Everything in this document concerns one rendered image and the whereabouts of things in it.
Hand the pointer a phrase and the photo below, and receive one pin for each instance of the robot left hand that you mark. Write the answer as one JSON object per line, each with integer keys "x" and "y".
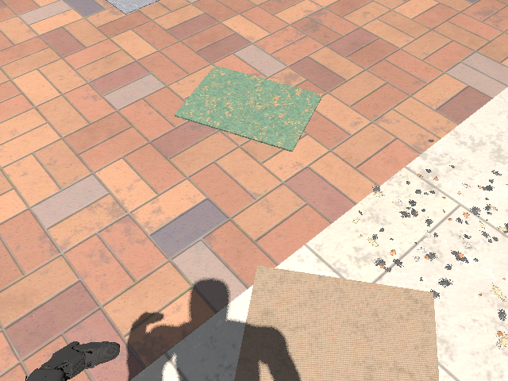
{"x": 74, "y": 358}

